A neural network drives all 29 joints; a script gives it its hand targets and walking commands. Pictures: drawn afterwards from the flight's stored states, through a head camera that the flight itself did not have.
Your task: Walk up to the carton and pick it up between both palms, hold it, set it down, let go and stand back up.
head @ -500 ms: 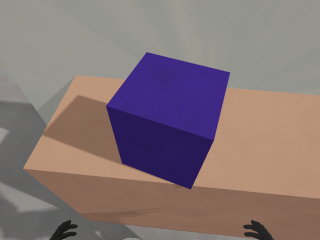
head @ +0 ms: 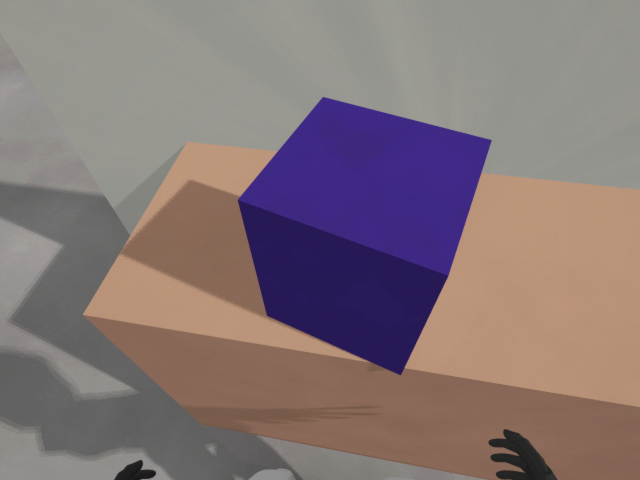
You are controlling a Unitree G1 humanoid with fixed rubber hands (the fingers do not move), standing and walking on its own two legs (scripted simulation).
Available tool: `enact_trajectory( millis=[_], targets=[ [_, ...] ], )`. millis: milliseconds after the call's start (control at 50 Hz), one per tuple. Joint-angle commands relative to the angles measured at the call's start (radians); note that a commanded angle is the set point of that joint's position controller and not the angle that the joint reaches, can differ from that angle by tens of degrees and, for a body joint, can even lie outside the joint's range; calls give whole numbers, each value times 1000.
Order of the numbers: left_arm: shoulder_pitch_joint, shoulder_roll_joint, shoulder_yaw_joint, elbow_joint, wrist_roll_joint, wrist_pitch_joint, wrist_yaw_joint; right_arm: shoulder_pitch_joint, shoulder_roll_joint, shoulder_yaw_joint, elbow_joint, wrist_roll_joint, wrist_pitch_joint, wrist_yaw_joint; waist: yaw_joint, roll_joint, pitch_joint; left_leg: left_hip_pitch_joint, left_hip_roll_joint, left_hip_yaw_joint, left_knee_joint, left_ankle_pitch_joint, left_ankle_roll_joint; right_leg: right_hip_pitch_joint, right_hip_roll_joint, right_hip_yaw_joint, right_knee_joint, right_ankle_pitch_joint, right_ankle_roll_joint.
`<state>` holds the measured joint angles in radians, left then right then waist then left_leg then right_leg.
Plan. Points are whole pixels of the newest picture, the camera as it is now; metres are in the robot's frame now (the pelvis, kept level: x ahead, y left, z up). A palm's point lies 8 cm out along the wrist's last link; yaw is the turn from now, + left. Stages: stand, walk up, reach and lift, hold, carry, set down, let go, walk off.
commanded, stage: walk up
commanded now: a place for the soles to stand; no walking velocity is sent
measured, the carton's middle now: (363, 240) +0.39 -0.06 +0.07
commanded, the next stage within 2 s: reach and lift in 0.34 s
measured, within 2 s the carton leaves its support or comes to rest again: neither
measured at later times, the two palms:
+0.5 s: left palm out of the picture +0.13 +0.28 -0.10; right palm (528, 474) +0.13 -0.26 -0.11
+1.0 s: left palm (135, 391) +0.24 +0.25 -0.04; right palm (529, 461) +0.14 -0.24 -0.05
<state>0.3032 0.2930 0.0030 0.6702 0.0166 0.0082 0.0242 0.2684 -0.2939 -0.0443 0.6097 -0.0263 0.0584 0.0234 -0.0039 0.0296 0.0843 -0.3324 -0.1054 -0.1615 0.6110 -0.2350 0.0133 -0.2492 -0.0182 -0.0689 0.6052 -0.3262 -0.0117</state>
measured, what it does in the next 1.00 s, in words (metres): stands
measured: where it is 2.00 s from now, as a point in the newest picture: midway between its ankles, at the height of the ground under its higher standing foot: outside the picture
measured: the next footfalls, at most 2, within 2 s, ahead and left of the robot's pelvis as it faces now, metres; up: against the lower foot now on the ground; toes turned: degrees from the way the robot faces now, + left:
none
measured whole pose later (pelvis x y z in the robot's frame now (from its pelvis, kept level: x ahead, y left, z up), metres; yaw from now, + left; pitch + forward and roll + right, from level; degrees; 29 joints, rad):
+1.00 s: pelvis +0.04 +0.00 +0.02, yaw -7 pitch -4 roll +0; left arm 0.16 0.32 0.09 0.47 -0.06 0.12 -0.06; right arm 0.29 -0.14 -0.02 0.59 0.02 -0.18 -0.09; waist 0.03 -0.04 0.11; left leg -0.09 0.00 0.03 0.37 -0.20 0.00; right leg -0.05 0.02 0.05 0.36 -0.24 -0.01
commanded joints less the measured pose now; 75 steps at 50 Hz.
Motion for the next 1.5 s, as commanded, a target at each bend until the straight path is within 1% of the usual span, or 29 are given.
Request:
enact_trajectory(
  millis=[0,40,100,140,220,320,340,360,380,400,420,440,480,520,560,600,640,680,720,760,800,840,900,1000,1080,1140,1220,1260,1480],
  targets=[
    [-11,164,54,-91,-17,-14,-3,8,-137,-40,-58,8,-32,2,-9,-99,-58,107,124,-111,-89,107,38,-102,-140,172,-194,-30,-55],
    [-2,154,53,-86,-17,-13,-4,8,-134,-36,-43,16,-34,1,-8,-77,-41,53,130,-124,-126,60,44,-56,-119,155,-179,-66,-40],
    [38,143,53,-77,-13,-17,-6,-17,-135,-32,-34,15,-36,-5,8,-20,-35,-4,143,-149,-181,-13,47,-9,-98,138,-152,-53,-36],
    [53,142,55,-74,-10,-21,-6,-31,-132,-29,-31,15,-35,-6,15,1,-40,-19,145,-156,-203,-43,46,11,-88,133,-145,-46,-35],
    [66,148,57,-74,-6,-28,-1,-35,-128,-28,-24,14,-35,-6,16,26,-69,-10,141,-146,-201,-12,44,33,-86,126,-135,-8,-36],
    [65,159,60,-77,-6,-30,3,-32,-120,-26,-19,12,-34,-4,5,11,-101,36,137,-120,-161,69,46,25,-98,138,-137,36,-39],
    [-399,220,98,-194,-19,73,30,-391,-35,-81,168,-77,-208,8,23,15,-104,-84,172,150,-143,-203,-11,-47,24,15,-12,-155,-28],
    [-360,163,76,-198,5,126,57,-373,-85,-114,215,-76,-262,36,16,72,-16,-217,209,140,-222,-401,27,82,58,-9,44,-120,-13],
    [-339,143,81,-181,16,141,59,-362,-98,-103,237,-67,-273,50,28,78,-13,-320,231,155,-275,-426,54,223,75,-11,71,-62,-6],
    [-302,141,94,-153,8,151,48,-331,-80,-92,273,-70,-278,49,29,21,-45,-330,213,193,-228,-300,40,246,56,2,68,-39,-16],
    [-293,147,98,-187,-9,160,42,-310,-71,-87,262,-68,-296,43,32,-31,-106,-201,186,215,-182,-210,26,165,35,17,25,-47,-21],
    [-280,143,91,-212,-24,174,40,-289,-69,-86,243,-55,-312,35,26,-56,-147,-37,165,209,-150,-145,19,66,14,31,-40,-42,-24],
    [-224,128,91,-240,-48,195,30,-247,-71,-82,214,-30,-331,21,23,-83,-189,139,136,198,-141,-33,11,1,3,35,-123,29,-16],
    [-160,137,111,-239,-52,204,14,-209,-63,-61,191,-13,-332,3,30,-108,-209,226,102,209,-150,105,2,49,5,44,-175,184,6],
    [-137,157,139,-217,-43,208,-8,-197,-45,-35,164,-1,-325,-23,43,-116,-197,238,72,230,-171,190,-9,134,13,54,-203,328,33],
    [-148,183,165,-191,-34,204,-26,-209,-18,-10,103,2,-325,-47,63,-118,-177,208,50,248,-200,200,-10,205,9,72,-219,412,56],
    [-182,198,180,-181,-24,197,-35,-217,14,14,56,2,-319,-65,79,-94,-123,187,42,263,-238,151,-8,226,2,85,-238,383,65],
    [-232,194,180,-201,-18,190,-34,-220,45,30,12,6,-306,-73,92,-50,-70,194,50,274,-270,104,-9,196,2,87,-267,256,52],
    [-269,186,169,-228,-25,179,-37,-215,69,34,-49,8,-293,-78,90,-23,-42,228,60,281,-279,95,-13,150,-1,87,-295,189,39],
    [-292,184,161,-259,-37,161,-46,-196,91,35,-103,15,-285,-87,80,-7,-53,260,66,283,-276,105,-17,134,-7,90,-306,199,36],
    [-284,176,152,-289,-47,142,-55,-166,93,30,-135,22,-286,-92,68,7,-86,301,72,278,-269,154,-26,133,-3,83,-304,256,36],
    [-258,164,140,-307,-60,119,-67,-128,94,29,-156,34,-294,-98,55,3,-121,341,77,268,-259,218,-34,139,2,76,-302,331,38],
    [-214,158,127,-331,-83,77,-80,-94,81,28,-199,51,-320,-102,50,-11,-175,384,82,250,-247,309,-45,146,14,66,-297,418,41],
    [-147,155,105,-360,-114,35,-96,-55,69,14,-274,66,-344,-106,58,-25,-176,423,95,234,-242,381,-57,118,34,56,-320,368,25],
    [-123,155,88,-392,-134,17,-104,-35,70,1,-338,72,-343,-109,69,-21,-150,426,108,230,-244,402,-64,95,47,53,-339,297,8],
    [-120,153,69,-439,-147,-4,-102,-18,76,-11,-374,82,-337,-107,71,13,-128,411,120,225,-249,387,-70,89,52,56,-342,249,-8],
    [-96,164,49,-488,-167,-23,-109,17,94,-17,-426,97,-321,-119,62,31,-108,390,134,217,-258,346,-71,108,48,67,-341,235,-14],
    [-78,169,44,-518,-175,-29,-113,34,103,-14,-460,107,-315,-126,66,44,-109,378,138,215,-263,333,-71,123,48,73,-338,235,-18],
    [-15,224,35,-604,-232,-56,-150,120,184,20,-621,121,-234,-195,70,26,-25,283,151,210,-298,112,-40,139,27,103,-335,155,-21]
  ],
)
